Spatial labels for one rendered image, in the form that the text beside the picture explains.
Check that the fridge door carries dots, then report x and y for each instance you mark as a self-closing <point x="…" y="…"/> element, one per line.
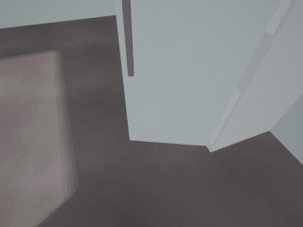
<point x="189" y="58"/>

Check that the handle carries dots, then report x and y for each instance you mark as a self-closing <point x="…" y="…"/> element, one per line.
<point x="128" y="34"/>

